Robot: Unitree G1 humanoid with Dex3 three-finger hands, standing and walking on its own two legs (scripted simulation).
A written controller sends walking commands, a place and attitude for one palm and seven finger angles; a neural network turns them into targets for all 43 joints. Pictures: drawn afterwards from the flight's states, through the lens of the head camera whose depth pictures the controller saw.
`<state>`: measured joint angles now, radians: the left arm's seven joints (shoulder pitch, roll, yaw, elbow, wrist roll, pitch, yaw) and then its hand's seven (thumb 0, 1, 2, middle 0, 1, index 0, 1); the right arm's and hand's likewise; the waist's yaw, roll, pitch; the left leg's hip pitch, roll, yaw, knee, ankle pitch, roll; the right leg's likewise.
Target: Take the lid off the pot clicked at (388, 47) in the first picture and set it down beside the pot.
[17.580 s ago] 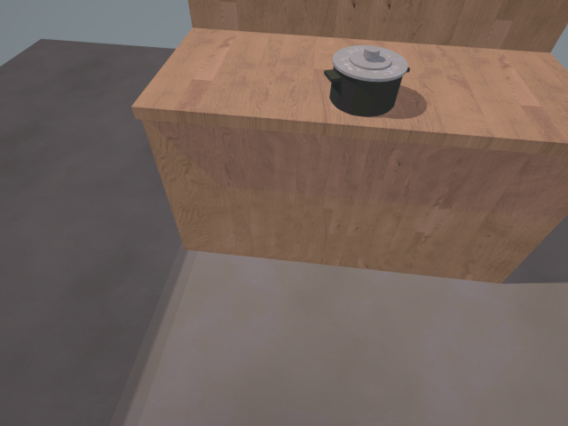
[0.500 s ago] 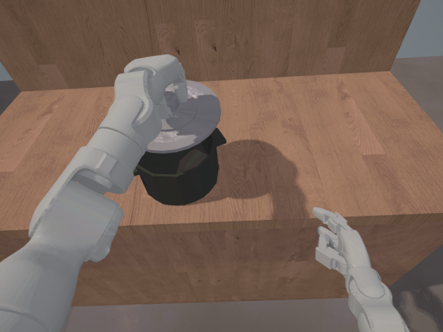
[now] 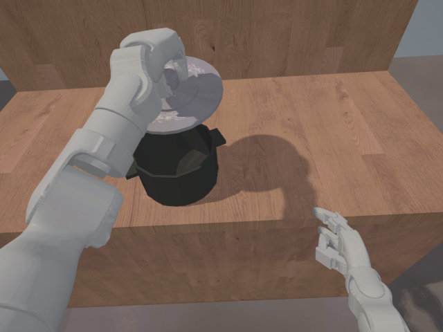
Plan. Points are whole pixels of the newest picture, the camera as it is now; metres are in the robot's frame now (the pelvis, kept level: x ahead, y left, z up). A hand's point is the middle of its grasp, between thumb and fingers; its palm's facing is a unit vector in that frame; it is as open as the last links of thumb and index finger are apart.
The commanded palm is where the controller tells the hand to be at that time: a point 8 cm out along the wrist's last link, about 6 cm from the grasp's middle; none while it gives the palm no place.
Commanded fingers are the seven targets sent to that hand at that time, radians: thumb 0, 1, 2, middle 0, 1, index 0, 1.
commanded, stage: lift the lid straight up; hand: left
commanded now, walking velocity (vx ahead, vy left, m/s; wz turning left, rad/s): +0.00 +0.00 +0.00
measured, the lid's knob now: (166, 80) +0.50 +0.10 +0.22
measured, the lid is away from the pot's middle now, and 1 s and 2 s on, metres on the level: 0.02 0.08 0.19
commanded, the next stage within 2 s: move the lid sideways beside the pot in 0.28 s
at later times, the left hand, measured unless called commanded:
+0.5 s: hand (149, 76) +0.47 +0.12 +0.25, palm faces -0.14 -0.09 -0.99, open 7.0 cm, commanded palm +0.45 +0.13 +0.31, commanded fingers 0.00 0.75 0.89 -0.89 -1.03 -0.89 -1.02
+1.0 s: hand (103, 85) +0.45 +0.19 +0.24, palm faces -0.18 -0.09 -0.98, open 7.0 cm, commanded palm +0.44 +0.20 +0.31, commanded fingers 0.00 0.75 0.89 -0.89 -1.03 -0.89 -1.02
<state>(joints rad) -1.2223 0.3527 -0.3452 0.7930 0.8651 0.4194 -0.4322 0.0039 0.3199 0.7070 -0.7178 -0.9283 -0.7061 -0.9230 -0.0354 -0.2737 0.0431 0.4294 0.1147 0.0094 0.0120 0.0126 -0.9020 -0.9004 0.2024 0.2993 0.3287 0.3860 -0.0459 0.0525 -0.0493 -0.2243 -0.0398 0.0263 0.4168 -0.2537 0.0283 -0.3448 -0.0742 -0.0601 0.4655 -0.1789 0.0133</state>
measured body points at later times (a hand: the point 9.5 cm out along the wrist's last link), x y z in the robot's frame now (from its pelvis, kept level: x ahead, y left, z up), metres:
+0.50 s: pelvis +0.00 +0.00 +0.00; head +0.02 -0.02 +0.45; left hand +0.47 +0.12 +0.30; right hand +0.27 -0.23 -0.02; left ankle -0.03 +0.10 -0.74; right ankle +0.03 -0.13 -0.74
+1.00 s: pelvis +0.00 +0.00 +0.00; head +0.01 -0.01 +0.45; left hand +0.46 +0.20 +0.30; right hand +0.27 -0.23 -0.01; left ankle -0.03 +0.10 -0.74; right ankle +0.03 -0.13 -0.74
